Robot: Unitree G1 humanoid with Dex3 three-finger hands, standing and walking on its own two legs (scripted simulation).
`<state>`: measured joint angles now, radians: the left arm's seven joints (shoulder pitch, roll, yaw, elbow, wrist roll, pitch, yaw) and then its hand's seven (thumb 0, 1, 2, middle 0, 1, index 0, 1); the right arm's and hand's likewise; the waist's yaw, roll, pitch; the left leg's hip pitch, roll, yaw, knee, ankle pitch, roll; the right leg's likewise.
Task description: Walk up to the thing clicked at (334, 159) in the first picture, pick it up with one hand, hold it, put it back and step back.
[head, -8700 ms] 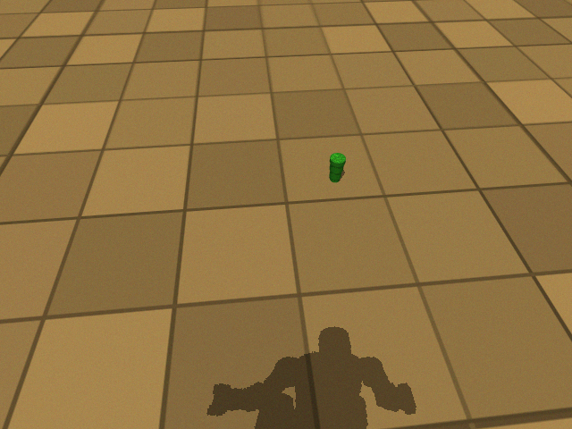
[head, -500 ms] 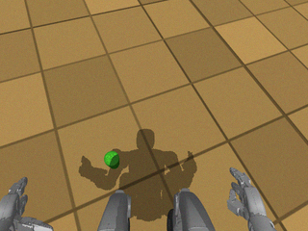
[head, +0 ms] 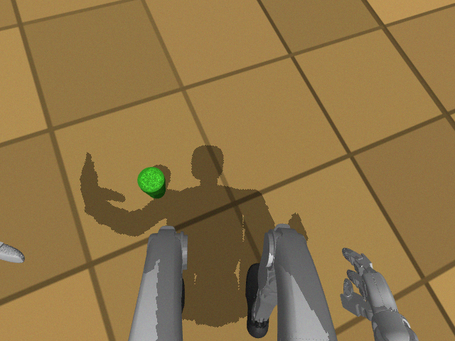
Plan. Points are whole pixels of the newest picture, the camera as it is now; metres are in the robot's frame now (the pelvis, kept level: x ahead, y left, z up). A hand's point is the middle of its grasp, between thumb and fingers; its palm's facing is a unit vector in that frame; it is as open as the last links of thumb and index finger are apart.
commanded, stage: go down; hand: left
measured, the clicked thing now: (154, 185) +0.45 +0.20 -0.43
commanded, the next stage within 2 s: approach in 1.42 s
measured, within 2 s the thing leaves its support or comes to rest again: neither
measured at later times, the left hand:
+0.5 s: hand (5, 193) +0.34 +0.39 -0.09, palm faces +0.18 -0.98 -0.11, open 17.6 cm
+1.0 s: hand (8, 187) +0.36 +0.40 -0.11, palm faces +0.18 -0.98 -0.09, open 17.6 cm
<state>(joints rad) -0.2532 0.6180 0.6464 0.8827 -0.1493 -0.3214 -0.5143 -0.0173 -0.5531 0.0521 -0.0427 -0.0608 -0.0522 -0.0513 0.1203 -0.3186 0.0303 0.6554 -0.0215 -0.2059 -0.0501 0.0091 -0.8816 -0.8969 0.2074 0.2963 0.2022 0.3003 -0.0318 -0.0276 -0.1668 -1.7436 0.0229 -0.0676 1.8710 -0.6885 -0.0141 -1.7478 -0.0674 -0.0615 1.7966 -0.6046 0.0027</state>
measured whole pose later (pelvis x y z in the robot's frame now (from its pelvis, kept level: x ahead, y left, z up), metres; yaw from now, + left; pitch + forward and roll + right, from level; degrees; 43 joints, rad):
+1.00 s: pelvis -0.03 +0.00 -0.11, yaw -2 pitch +31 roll -6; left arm -0.53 0.83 0.79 1.04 -0.17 -0.35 -0.68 -0.02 -0.60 0.08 -0.03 -0.09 -0.04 -0.08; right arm 0.12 -0.37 0.10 0.67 -0.04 -0.20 -0.02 0.01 -0.88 -0.90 0.21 0.30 0.20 0.30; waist -0.07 -0.03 -0.11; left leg -2.08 0.00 -0.10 2.23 -0.70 -0.01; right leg -2.06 -0.08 -0.07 2.12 -0.60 0.01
